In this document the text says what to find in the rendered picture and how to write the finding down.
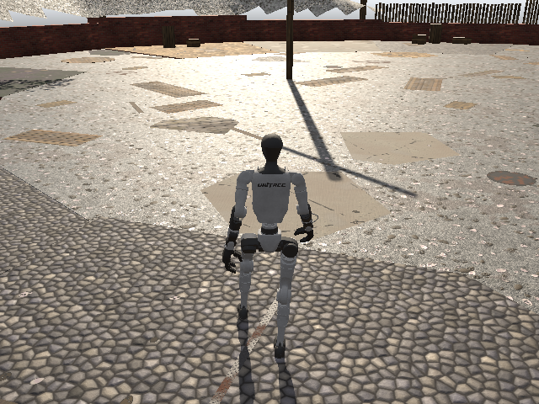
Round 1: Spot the left robot hand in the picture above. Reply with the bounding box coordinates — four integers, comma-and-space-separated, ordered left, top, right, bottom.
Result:
222, 248, 243, 273

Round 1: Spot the robot right foot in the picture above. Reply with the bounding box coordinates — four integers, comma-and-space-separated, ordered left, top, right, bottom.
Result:
274, 336, 286, 359

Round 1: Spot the left robot forearm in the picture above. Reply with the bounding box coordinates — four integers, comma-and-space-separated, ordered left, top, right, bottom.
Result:
224, 205, 242, 250

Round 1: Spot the right robot hand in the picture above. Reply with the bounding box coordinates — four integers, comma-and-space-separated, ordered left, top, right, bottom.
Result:
294, 227, 314, 242

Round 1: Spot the robot left upper arm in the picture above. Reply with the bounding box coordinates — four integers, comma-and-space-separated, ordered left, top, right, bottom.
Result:
234, 170, 254, 218

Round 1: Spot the humanoid robot torso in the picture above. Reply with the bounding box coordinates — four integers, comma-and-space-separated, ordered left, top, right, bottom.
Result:
251, 166, 291, 253

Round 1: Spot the robot right upper arm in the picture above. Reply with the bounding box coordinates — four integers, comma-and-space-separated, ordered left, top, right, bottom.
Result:
288, 170, 309, 215

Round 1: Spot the right robot forearm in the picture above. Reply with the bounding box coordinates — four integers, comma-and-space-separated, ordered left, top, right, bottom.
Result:
300, 202, 313, 231

